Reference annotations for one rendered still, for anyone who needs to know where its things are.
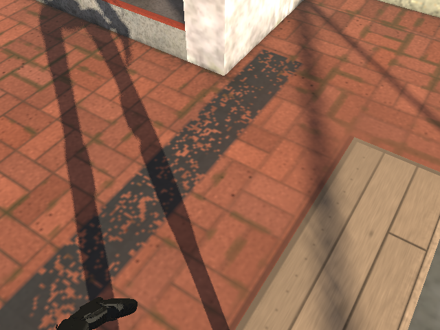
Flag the robot left hand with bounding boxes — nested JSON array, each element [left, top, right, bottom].
[[56, 297, 138, 330]]

